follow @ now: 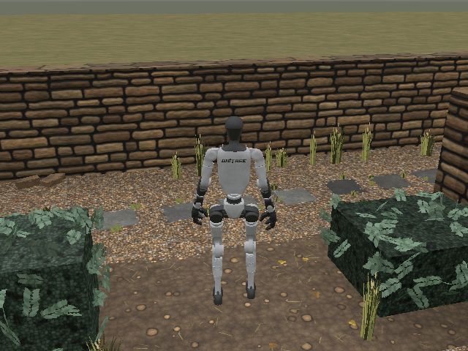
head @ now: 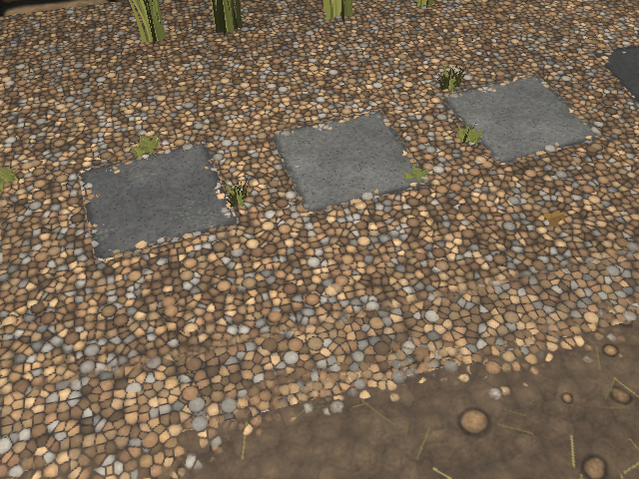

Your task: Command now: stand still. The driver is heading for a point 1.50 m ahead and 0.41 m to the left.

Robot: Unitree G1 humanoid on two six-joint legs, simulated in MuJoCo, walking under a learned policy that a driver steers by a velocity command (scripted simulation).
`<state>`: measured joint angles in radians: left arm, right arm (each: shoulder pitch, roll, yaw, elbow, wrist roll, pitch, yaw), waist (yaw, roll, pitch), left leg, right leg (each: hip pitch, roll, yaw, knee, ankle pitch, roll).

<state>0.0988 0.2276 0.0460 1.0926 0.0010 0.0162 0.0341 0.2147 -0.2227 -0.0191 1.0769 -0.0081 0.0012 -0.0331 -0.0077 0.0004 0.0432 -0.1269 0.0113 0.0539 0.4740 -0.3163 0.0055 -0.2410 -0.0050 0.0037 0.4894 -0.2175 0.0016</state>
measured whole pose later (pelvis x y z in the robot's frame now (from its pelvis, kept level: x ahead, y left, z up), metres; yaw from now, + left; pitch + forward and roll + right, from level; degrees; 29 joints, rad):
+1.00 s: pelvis +0.32 +0.12 +0.00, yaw +24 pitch +0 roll +1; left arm 0.19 0.28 0.07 0.91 -0.02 -0.10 0.02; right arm 0.24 -0.23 -0.07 0.89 0.00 -0.08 0.04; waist -0.02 -0.03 0.04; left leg -0.21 -0.10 0.05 0.36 -0.16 0.11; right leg -0.58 -0.16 0.04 1.15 -0.26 -0.02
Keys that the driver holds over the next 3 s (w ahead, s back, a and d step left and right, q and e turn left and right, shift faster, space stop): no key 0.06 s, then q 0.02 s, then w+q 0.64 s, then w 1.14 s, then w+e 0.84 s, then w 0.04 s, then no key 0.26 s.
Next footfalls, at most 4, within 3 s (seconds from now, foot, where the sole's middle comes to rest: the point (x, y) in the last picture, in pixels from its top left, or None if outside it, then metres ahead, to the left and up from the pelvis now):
0.78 left None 0.35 0.20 -0.77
1.36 right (267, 376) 0.75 0.15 -0.77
1.90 left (130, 317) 0.92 0.50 -0.77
2.44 right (204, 215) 1.27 0.36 -0.77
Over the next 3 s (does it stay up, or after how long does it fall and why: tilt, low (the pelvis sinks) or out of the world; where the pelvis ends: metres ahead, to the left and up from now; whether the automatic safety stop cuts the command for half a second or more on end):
stays up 1.39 0.46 -0.02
